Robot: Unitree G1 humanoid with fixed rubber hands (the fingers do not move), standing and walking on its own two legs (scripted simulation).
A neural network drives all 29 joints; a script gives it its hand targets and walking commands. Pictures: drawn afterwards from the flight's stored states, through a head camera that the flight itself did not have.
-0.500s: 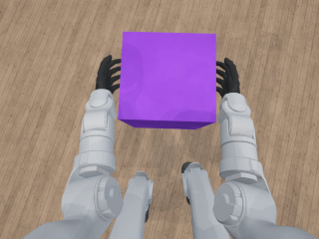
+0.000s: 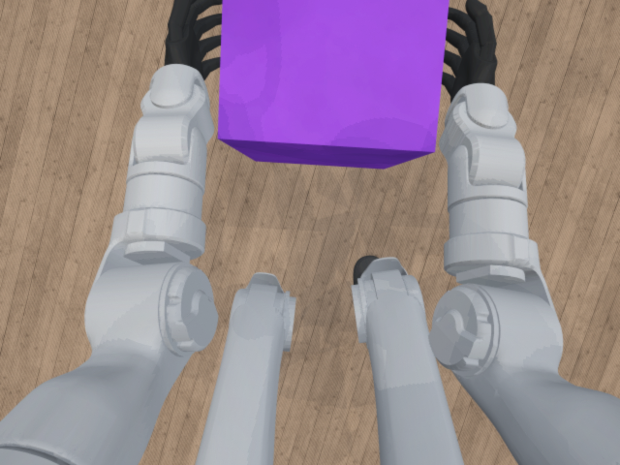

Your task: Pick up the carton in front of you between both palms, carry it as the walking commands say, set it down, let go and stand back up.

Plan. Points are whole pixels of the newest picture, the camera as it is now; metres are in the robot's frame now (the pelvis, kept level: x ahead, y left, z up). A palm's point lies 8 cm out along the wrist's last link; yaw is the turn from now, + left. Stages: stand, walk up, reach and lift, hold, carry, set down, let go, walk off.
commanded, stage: set down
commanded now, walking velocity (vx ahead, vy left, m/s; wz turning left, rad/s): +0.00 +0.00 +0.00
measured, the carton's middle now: (327, 78) +0.54 -0.05 -0.20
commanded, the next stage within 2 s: none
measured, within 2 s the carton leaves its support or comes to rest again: rests again in 0.98 s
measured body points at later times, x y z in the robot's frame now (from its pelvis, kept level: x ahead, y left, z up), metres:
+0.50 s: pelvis -0.01 +0.00 -0.09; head +0.38 -0.01 +0.13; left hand +0.58 +0.09 -0.27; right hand +0.53 -0.21 -0.27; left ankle +0.06 +0.12 -0.47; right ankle +0.12 -0.13 -0.47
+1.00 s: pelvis -0.01 +0.01 -0.12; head +0.37 +0.00 +0.11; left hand +0.58 +0.09 -0.30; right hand +0.53 -0.22 -0.29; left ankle +0.06 +0.11 -0.47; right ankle +0.12 -0.12 -0.47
